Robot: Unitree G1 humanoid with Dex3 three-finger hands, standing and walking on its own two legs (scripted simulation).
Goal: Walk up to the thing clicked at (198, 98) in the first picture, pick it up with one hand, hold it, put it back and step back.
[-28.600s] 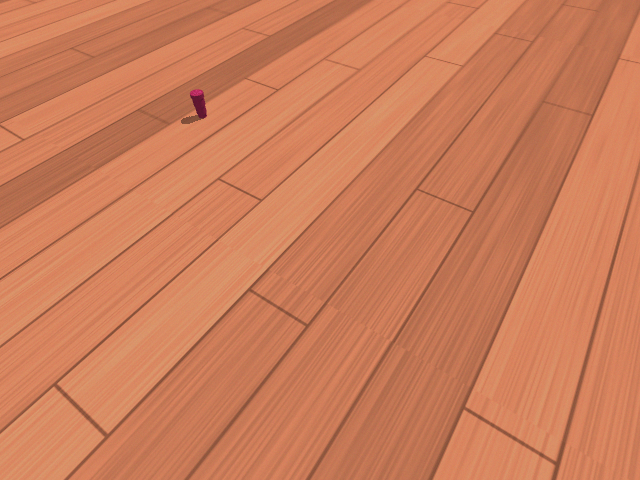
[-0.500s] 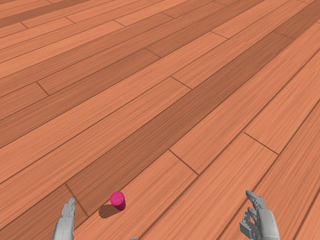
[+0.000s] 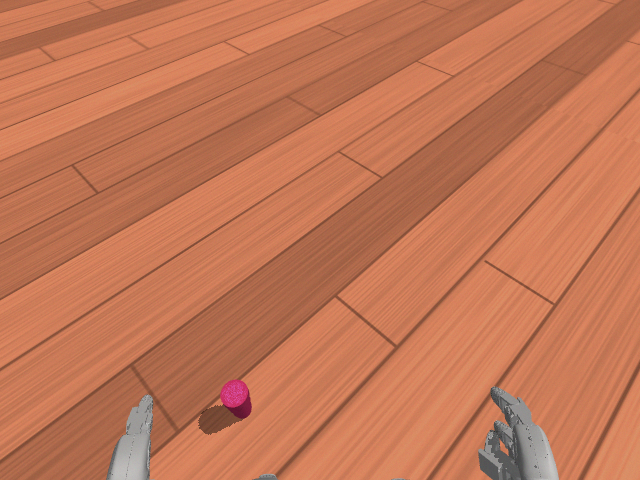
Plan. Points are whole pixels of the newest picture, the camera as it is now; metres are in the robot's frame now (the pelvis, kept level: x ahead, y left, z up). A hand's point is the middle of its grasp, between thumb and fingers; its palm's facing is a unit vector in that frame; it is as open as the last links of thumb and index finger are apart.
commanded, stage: home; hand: left
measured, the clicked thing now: (238, 402) +0.43 +0.24 -0.65
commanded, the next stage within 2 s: stand in 0.78 s
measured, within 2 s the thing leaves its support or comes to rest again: neither
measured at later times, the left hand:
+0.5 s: hand (183, 464) +0.17 +0.18 -0.06, palm faces +0.10 -0.95 -0.29, open 17.6 cm
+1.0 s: hand (183, 463) +0.17 +0.18 -0.06, palm faces +0.10 -0.95 -0.29, open 17.0 cm
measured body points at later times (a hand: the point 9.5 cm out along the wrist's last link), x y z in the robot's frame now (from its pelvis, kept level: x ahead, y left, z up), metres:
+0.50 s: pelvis +0.01 +0.00 +0.00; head +0.03 +0.00 +0.45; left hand +0.16 +0.23 -0.04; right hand +0.17 -0.24 -0.07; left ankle +0.03 +0.13 -0.69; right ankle +0.00 -0.13 -0.69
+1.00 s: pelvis +0.01 +0.00 +0.00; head +0.03 +0.00 +0.45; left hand +0.17 +0.23 -0.04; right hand +0.17 -0.24 -0.07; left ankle +0.03 +0.13 -0.69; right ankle +0.00 -0.13 -0.69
